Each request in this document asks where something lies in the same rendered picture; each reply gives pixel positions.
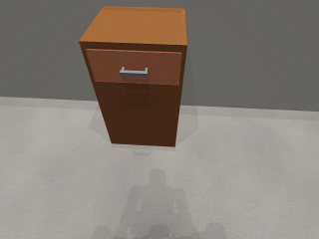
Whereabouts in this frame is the drawer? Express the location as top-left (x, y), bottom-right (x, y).
top-left (87, 49), bottom-right (181, 85)

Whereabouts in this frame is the cabinet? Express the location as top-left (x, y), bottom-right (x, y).
top-left (79, 6), bottom-right (187, 147)

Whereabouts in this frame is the handle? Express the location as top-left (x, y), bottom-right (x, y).
top-left (120, 67), bottom-right (148, 78)

